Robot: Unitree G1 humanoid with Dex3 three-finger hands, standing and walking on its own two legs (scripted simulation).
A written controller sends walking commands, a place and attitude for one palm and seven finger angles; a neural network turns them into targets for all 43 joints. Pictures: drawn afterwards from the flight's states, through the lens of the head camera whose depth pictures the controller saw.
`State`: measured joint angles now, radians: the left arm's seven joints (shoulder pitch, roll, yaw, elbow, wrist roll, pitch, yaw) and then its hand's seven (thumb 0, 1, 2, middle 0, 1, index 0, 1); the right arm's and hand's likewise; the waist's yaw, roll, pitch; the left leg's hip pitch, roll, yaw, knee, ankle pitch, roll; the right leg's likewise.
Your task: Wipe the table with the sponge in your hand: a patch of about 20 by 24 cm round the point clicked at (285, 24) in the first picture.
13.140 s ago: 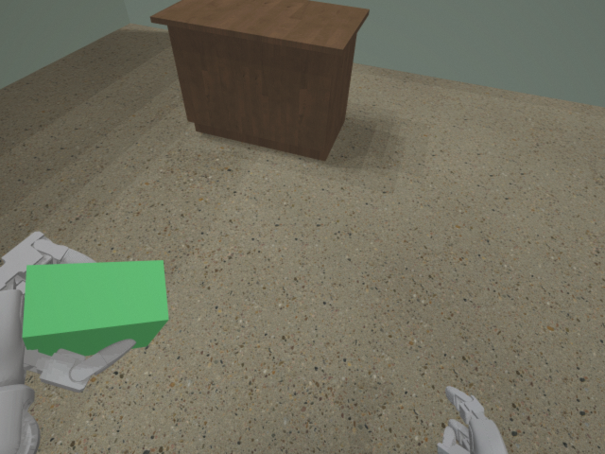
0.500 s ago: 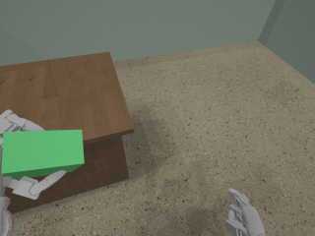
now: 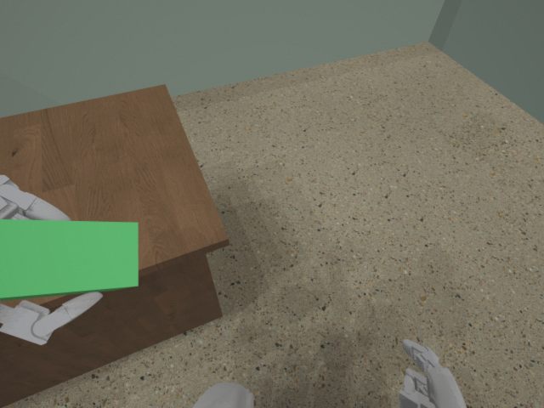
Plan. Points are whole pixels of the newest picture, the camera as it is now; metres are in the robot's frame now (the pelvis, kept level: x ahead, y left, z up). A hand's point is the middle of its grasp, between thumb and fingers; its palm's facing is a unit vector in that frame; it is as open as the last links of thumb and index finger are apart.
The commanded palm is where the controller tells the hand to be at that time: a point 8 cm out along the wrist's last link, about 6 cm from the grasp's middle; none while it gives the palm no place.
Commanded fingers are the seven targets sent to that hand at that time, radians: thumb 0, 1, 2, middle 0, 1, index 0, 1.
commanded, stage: shuffle to correct the standing spot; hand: left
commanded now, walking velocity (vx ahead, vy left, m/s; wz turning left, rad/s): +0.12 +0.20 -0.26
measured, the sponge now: (83, 262) +0.23 +0.21 +0.17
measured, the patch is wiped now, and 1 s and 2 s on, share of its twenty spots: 0.00 0.00 0.00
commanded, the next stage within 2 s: come to a stop and stand still in 0.42 s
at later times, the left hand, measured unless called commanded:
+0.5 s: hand out of the picture +0.29 +0.36 +0.20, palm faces +0.30 -0.83 -0.46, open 10.3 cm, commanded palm +0.24 +0.41 +0.20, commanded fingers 0.00 0.10 1.30 -1.20 -1.60 -1.20 -1.60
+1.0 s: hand out of the picture +0.33 +0.44 +0.20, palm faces +0.29 -0.83 -0.48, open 10.3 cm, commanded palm +0.28 +0.47 +0.20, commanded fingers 0.00 0.10 1.30 -1.20 -1.60 -1.20 -1.60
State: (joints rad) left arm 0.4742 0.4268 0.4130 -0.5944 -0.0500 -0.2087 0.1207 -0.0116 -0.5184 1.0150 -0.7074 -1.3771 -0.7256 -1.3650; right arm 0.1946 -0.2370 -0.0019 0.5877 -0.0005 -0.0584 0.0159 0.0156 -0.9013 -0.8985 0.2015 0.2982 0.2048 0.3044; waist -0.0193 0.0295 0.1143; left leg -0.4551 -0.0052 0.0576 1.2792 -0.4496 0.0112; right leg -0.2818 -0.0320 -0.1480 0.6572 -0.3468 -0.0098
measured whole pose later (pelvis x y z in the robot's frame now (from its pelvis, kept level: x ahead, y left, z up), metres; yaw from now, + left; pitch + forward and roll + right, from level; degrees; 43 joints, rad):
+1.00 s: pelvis +0.10 +0.21 +0.03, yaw -6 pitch +0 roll -1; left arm 0.49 0.43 0.40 -0.49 -0.06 -0.09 0.10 -0.01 -0.52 1.02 -0.71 -1.38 -0.73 -1.36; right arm 0.14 -0.16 0.04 0.57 0.00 -0.07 -0.04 0.01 -0.90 -0.90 0.20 0.30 0.21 0.30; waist 0.01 0.02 -0.01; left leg -0.21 -0.01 0.07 0.41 -0.21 0.03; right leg -0.16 0.10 -0.07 0.32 -0.16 -0.09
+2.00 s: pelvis +0.08 +0.18 +0.02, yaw -6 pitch +1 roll +1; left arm 0.55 0.38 0.28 -0.49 -0.06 -0.19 0.07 -0.01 -0.52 1.02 -0.71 -1.37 -0.73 -1.36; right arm 0.22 -0.22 -0.01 0.58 0.03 -0.10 -0.02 0.01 -0.90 -0.90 0.20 0.30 0.20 0.30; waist 0.02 0.00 0.05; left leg -0.30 0.00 0.03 0.56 -0.25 0.03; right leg -0.25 0.11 -0.07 0.44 -0.20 -0.12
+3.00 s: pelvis +0.05 +0.20 +0.02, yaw -4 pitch -1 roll +0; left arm 0.43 0.40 0.35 -0.47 -0.04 -0.21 0.08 -0.01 -0.51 1.02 -0.71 -1.37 -0.73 -1.36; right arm 0.24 -0.19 0.01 0.58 0.00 -0.14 -0.01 0.02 -0.90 -0.90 0.20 0.30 0.21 0.30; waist 0.00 -0.05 0.05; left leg -0.26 -0.01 -0.06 0.45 -0.18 0.00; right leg -0.24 0.09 -0.09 0.37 -0.13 -0.09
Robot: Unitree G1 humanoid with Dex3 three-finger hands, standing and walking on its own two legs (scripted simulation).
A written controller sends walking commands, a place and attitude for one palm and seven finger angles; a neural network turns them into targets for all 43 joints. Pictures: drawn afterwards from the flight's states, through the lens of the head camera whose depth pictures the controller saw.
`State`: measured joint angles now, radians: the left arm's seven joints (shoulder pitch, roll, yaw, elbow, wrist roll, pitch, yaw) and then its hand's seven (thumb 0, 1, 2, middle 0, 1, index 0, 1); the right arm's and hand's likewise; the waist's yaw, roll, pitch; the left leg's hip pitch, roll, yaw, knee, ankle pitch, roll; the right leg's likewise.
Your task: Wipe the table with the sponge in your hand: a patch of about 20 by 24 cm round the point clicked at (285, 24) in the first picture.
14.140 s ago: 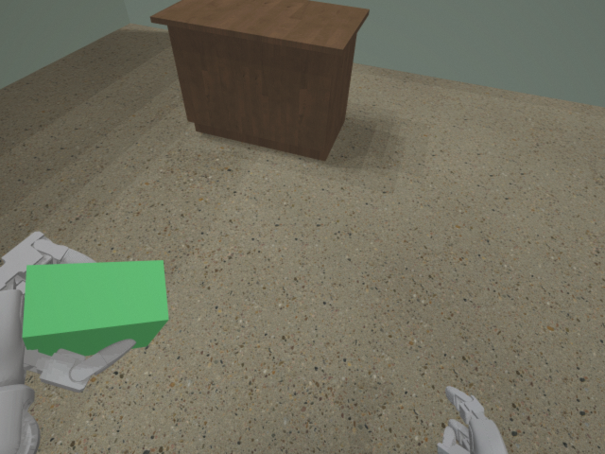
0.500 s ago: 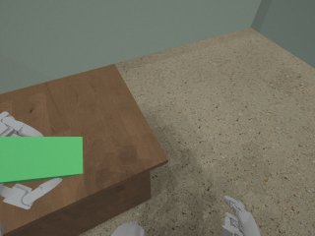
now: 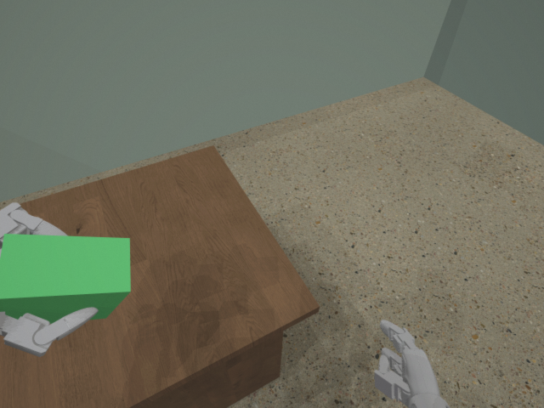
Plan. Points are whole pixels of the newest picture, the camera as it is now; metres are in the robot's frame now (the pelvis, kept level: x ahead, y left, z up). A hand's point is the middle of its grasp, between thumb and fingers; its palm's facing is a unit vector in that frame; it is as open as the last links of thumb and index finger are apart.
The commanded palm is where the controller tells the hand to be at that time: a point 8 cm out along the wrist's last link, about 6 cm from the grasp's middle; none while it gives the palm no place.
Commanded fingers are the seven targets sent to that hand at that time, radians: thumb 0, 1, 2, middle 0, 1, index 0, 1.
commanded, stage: come to a stop and stand still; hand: left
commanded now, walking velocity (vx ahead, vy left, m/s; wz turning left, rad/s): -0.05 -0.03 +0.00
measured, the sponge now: (81, 282) +0.22 +0.23 +0.15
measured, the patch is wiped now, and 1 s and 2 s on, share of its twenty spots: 0.00 0.00 0.00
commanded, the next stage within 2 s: look again from close up in 0.60 s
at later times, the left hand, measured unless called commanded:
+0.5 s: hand (91, 292) +0.21 +0.22 +0.15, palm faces +0.40 -0.81 -0.43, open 10.3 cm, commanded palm +0.16 +0.25 +0.17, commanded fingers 0.00 0.10 1.30 -1.20 -1.60 -1.20 -1.60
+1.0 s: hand (108, 317) +0.19 +0.20 +0.13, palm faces +0.24 -0.86 -0.44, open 10.2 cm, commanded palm +0.15 +0.25 +0.17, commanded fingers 0.00 0.10 1.30 -1.20 -1.60 -1.20 -1.60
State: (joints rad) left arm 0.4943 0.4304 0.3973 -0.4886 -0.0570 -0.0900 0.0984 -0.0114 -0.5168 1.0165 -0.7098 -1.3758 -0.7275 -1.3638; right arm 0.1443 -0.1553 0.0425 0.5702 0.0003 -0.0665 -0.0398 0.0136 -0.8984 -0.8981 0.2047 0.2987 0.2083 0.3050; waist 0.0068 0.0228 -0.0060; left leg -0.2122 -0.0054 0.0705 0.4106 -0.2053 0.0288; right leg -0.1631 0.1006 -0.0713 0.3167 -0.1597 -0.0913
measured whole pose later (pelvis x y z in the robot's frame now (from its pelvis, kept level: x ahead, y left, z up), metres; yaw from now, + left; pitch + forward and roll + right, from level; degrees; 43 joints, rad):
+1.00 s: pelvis -0.02 -0.02 -0.01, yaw +0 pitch +1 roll +1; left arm 0.55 0.38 0.28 -0.49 -0.06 -0.19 0.07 -0.01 -0.52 1.02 -0.71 -1.37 -0.73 -1.36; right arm 0.22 -0.22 -0.01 0.58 0.03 -0.10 -0.02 0.01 -0.90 -0.90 0.20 0.30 0.20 0.30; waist 0.02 0.00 0.05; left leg -0.30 0.00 0.03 0.56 -0.25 0.03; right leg -0.25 0.11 -0.07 0.44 -0.20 -0.12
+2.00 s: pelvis -0.04 -0.01 +0.00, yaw +2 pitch -1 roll +0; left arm 0.43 0.40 0.35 -0.47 -0.04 -0.21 0.08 -0.01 -0.51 1.02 -0.71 -1.37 -0.73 -1.36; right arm 0.24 -0.19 0.01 0.58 0.00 -0.14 -0.01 0.02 -0.90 -0.90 0.20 0.30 0.21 0.30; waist 0.00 -0.05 0.05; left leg -0.26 -0.01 -0.06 0.45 -0.18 0.00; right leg -0.24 0.09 -0.09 0.37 -0.13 -0.09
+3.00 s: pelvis -0.04 +0.08 +0.00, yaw +7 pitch -1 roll -1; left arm 0.41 0.39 0.35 -0.48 -0.01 -0.19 0.10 -0.01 -0.51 1.02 -0.71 -1.37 -0.73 -1.35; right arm 0.27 -0.16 0.04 0.58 0.00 -0.15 -0.04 0.02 -0.90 -0.90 0.20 0.30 0.21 0.30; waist 0.01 -0.05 0.04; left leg -0.20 -0.07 0.02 0.41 -0.19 0.07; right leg -0.21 -0.01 -0.03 0.39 -0.15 0.00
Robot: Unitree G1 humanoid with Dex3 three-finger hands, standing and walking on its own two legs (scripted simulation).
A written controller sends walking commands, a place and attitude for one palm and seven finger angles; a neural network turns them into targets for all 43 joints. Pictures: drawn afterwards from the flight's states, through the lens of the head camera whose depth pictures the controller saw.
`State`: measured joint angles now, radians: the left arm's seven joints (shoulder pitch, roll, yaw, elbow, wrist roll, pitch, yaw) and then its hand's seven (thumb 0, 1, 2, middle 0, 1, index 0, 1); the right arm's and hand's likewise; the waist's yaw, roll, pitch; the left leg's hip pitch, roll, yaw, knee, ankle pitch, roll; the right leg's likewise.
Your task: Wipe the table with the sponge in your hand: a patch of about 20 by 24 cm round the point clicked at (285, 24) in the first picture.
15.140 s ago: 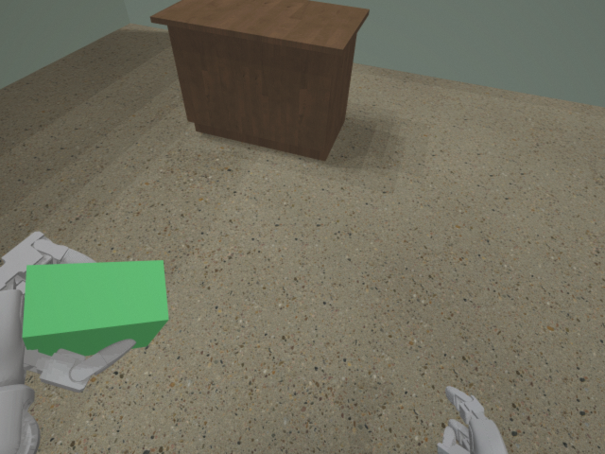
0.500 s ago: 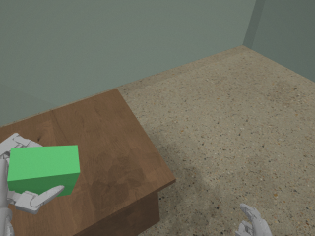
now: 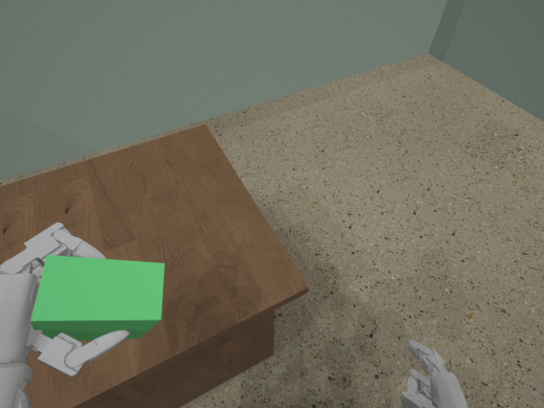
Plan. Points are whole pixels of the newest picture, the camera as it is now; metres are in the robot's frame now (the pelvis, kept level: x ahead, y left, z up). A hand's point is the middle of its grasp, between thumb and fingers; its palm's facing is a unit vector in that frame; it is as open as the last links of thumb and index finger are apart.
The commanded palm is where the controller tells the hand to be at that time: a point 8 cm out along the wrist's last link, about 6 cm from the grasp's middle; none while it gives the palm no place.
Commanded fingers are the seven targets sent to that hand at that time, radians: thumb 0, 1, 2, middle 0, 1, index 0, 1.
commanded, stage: shuffle to correct the standing spot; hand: left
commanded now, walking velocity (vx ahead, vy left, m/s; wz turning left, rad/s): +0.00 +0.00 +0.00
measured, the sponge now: (117, 303) +0.21 +0.19 +0.12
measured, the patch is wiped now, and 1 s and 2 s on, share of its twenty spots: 0.00 0.00 0.00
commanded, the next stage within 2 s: come to a stop and stand still in 0.92 s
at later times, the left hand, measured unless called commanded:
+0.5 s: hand out of the picture +0.18 +0.32 +0.15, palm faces +0.37 -0.83 -0.41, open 10.2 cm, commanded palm +0.12 +0.34 +0.18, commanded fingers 0.00 0.10 1.30 -1.20 -1.60 -1.20 -1.60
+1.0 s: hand (24, 301) +0.19 +0.26 +0.16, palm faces +0.35 -0.85 -0.40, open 10.2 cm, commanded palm +0.12 +0.30 +0.18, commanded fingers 0.00 0.10 1.30 -1.20 -1.60 -1.20 -1.60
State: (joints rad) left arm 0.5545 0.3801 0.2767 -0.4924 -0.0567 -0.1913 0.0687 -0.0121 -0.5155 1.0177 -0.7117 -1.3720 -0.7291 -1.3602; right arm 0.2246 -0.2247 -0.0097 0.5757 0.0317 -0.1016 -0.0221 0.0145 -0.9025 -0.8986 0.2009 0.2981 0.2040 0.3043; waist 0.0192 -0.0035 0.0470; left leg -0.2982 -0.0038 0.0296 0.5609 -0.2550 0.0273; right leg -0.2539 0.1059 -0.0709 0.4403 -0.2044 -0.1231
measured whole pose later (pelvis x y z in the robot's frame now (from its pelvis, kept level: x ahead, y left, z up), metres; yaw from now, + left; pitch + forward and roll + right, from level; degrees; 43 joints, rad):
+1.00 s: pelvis -0.03 +0.02 +0.00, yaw +2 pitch -1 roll +0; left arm 0.43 0.40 0.35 -0.47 -0.04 -0.21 0.08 -0.01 -0.51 1.02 -0.71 -1.37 -0.73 -1.36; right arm 0.24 -0.19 0.01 0.58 0.00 -0.14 -0.01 0.02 -0.90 -0.90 0.20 0.30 0.21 0.30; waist 0.00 -0.05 0.05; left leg -0.26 -0.01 -0.06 0.45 -0.18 0.00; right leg -0.24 0.09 -0.09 0.37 -0.13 -0.09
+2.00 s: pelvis -0.03 +0.10 +0.01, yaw +7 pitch -1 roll -1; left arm 0.41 0.39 0.35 -0.48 -0.01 -0.19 0.10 -0.01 -0.51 1.02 -0.71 -1.37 -0.73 -1.35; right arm 0.27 -0.16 0.04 0.58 0.00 -0.15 -0.04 0.02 -0.90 -0.90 0.20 0.30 0.21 0.30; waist 0.01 -0.05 0.04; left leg -0.20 -0.07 0.02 0.41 -0.19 0.07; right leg -0.21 -0.01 -0.03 0.39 -0.15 0.00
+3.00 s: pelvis -0.01 +0.06 +0.01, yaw +7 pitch +0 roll -1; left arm 0.48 0.37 0.33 -0.46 -0.06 -0.14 0.12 -0.01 -0.51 1.02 -0.71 -1.36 -0.73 -1.35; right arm 0.24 -0.22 0.01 0.62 0.02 -0.10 -0.06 0.02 -0.90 -0.90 0.20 0.30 0.20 0.30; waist 0.00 0.01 0.01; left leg -0.23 0.00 -0.02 0.45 -0.22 0.01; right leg -0.21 0.06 -0.06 0.36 -0.15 -0.06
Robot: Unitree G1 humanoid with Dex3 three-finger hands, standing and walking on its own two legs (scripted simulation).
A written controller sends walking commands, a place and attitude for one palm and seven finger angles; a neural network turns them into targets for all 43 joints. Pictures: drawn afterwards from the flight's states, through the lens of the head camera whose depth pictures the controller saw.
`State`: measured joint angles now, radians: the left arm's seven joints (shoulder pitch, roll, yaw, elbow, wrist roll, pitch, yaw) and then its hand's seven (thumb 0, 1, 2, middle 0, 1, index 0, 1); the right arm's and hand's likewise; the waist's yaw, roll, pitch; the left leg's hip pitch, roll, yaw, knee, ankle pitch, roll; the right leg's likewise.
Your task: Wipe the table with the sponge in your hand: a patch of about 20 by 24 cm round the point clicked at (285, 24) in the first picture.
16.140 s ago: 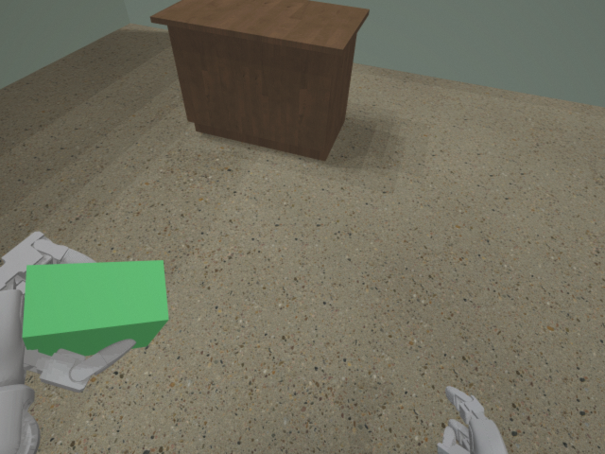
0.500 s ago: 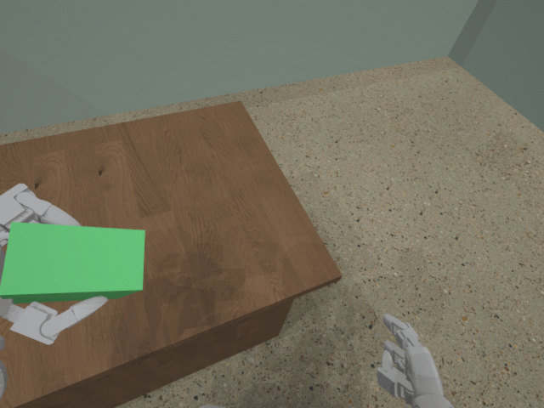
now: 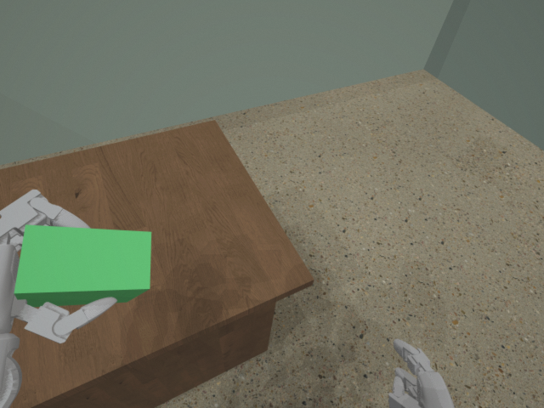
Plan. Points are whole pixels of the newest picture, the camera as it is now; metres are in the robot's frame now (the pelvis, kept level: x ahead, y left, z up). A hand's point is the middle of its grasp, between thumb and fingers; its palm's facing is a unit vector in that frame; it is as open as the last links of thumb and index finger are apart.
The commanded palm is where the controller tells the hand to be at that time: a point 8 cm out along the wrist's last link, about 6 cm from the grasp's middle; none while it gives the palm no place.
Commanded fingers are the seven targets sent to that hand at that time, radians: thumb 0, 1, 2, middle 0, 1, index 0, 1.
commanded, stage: come to a stop and stand still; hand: left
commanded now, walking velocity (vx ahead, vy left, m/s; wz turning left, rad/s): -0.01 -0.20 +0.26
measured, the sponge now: (102, 270) +0.23 +0.21 +0.14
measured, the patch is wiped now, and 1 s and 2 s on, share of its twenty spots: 0.00 0.00 0.00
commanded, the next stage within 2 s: look again from close up in 1.96 s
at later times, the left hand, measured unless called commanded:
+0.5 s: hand (64, 256) +0.23 +0.24 +0.16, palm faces +0.40 -0.81 -0.44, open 10.2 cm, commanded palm +0.17 +0.28 +0.18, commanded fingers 0.00 0.10 1.30 -1.20 -1.60 -1.20 -1.60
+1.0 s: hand out of the picture +0.20 +0.35 +0.16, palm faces +0.43 -0.81 -0.38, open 10.2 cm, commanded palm +0.14 +0.38 +0.18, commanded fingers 0.00 0.10 1.30 -1.20 -1.60 -1.20 -1.60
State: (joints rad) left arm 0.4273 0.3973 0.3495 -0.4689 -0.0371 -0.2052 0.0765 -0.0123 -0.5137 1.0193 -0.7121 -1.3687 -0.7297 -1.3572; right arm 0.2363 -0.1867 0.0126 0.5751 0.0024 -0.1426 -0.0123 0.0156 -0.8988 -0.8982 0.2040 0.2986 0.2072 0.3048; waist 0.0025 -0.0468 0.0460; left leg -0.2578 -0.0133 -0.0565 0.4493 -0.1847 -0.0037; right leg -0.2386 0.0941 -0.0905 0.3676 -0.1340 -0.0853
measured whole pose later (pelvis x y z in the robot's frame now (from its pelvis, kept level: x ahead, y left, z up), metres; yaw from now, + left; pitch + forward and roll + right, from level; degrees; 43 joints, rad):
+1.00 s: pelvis +0.00 +0.09 +0.00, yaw +5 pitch -1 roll -1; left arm 0.41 0.39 0.35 -0.48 -0.01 -0.19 0.10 -0.01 -0.51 1.02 -0.71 -1.37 -0.73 -1.35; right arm 0.27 -0.16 0.04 0.58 0.00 -0.15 -0.04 0.02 -0.90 -0.90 0.20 0.30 0.21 0.30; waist 0.01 -0.05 0.04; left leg -0.20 -0.07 0.02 0.41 -0.19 0.07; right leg -0.21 -0.01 -0.03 0.39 -0.15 0.00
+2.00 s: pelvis +0.01 +0.04 +0.00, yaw +5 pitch +0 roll -1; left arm 0.48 0.37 0.33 -0.46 -0.06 -0.14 0.12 -0.01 -0.51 1.02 -0.71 -1.36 -0.73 -1.35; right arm 0.24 -0.22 0.01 0.62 0.02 -0.10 -0.06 0.02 -0.90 -0.90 0.20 0.30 0.20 0.30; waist 0.00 0.01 0.01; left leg -0.23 0.00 -0.02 0.45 -0.22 0.01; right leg -0.21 0.06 -0.06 0.36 -0.15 -0.06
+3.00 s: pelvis +0.00 +0.02 +0.00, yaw +3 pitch +0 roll +0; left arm 0.43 0.40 0.37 -0.55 -0.07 -0.14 0.07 -0.01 -0.51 1.02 -0.71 -1.36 -0.73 -1.35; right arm 0.17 -0.17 0.04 0.54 0.01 -0.08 0.01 0.01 -0.90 -0.90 0.21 0.30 0.21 0.31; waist 0.01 -0.04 0.09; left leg -0.29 0.03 0.01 0.51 -0.23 -0.02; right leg -0.28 0.07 -0.09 0.46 -0.19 -0.09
